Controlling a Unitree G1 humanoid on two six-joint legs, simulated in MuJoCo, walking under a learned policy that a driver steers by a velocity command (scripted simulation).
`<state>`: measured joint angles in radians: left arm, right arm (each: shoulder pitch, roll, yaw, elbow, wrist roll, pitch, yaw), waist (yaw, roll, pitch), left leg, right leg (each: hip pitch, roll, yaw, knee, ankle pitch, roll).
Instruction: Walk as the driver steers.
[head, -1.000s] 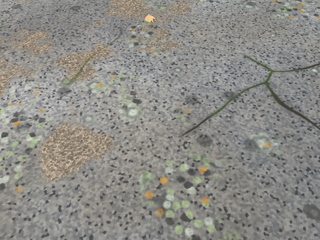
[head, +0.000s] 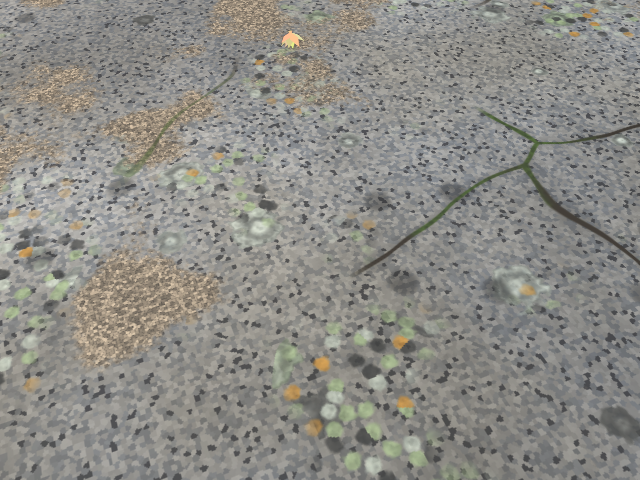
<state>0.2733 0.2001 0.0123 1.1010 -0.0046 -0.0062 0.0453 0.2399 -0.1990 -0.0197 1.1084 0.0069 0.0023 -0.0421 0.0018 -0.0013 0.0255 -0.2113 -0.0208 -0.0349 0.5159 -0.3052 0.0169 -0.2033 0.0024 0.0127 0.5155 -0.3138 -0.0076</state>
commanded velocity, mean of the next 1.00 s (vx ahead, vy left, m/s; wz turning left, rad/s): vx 0.41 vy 0.00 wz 0.00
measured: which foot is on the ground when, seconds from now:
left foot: down 0.00-0.26, up 0.28-0.62, down 0.64-1.00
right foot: down 0.00-0.66, up 0.68-1.00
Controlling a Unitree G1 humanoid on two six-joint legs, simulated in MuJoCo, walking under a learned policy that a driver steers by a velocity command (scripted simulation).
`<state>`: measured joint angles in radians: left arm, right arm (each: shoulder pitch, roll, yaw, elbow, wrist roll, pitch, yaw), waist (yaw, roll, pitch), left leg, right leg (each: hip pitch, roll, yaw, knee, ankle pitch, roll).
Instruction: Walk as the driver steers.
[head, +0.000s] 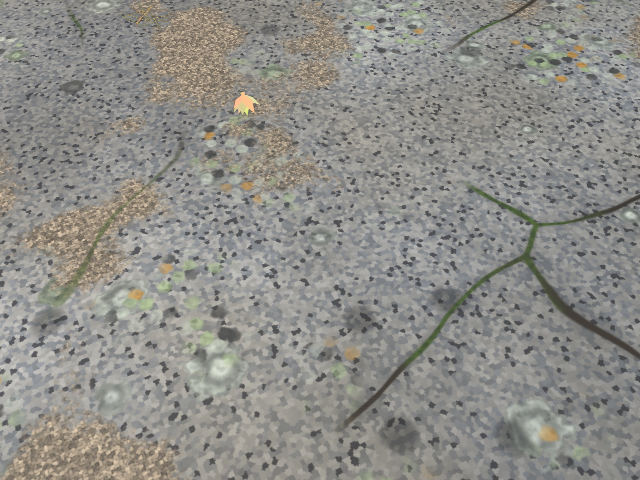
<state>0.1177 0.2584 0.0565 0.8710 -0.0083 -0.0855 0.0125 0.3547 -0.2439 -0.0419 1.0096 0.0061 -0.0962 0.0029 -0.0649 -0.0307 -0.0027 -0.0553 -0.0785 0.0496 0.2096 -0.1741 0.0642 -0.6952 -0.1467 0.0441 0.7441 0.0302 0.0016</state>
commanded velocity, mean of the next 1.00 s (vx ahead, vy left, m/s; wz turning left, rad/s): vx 0.46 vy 0.00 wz -0.05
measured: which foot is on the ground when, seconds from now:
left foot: down 0.00-0.20, up 0.22-0.70, down 0.72-1.00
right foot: up 0.00-0.16, down 0.18-0.72, up 0.74-1.00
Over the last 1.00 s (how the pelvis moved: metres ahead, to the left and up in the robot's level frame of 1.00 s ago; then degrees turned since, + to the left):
0.44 0.00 0.01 -1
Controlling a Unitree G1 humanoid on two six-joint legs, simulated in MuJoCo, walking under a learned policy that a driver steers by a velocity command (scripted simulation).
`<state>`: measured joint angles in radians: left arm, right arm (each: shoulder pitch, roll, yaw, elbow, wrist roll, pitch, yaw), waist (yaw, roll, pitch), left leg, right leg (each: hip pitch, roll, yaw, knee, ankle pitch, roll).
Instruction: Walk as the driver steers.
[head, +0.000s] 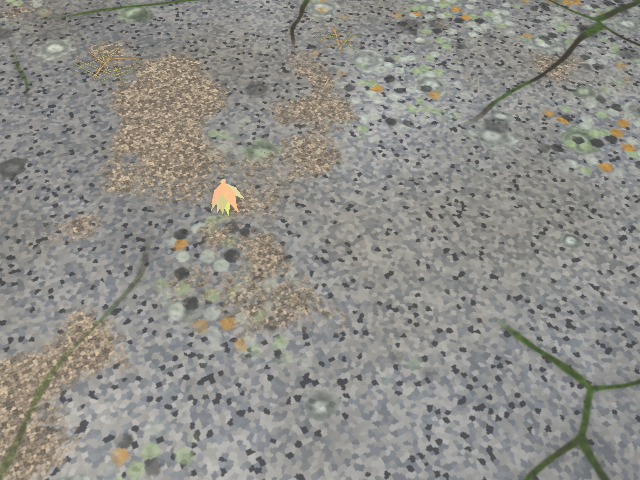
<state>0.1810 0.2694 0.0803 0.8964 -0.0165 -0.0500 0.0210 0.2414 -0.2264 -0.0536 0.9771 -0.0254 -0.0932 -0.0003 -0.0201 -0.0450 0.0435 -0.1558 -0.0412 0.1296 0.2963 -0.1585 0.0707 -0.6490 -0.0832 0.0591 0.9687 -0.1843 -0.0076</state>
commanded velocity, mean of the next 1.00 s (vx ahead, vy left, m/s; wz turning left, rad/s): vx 0.23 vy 0.00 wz -0.54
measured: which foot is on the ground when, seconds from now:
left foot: down 0.00-0.22, up 0.24-0.64, down 0.66-1.00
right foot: up 0.00-0.20, down 0.22-0.66, up 0.68-1.00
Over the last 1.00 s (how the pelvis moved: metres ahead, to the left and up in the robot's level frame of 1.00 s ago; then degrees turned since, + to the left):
0.55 0.00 0.00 -3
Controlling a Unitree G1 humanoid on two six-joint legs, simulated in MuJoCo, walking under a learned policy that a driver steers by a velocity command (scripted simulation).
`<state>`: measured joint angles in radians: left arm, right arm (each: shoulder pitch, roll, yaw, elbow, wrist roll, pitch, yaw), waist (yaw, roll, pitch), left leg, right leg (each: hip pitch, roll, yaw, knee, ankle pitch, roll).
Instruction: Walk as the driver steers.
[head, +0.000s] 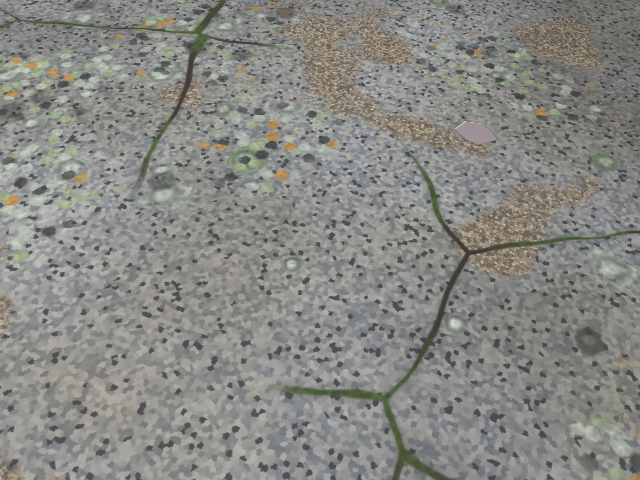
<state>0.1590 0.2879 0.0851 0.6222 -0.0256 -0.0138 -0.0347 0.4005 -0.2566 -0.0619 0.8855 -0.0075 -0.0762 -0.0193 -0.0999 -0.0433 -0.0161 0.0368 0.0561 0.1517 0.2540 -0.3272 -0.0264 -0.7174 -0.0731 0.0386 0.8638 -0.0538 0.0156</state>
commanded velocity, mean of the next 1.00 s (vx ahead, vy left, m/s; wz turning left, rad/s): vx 0.44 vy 0.00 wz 0.06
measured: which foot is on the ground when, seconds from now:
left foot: down 0.00-0.14, up 0.16-0.66, down 0.68-1.00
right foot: up 0.00-0.12, down 0.14-0.70, up 0.72-1.00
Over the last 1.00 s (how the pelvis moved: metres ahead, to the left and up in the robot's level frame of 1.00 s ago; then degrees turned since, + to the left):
0.24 -0.06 -0.01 -35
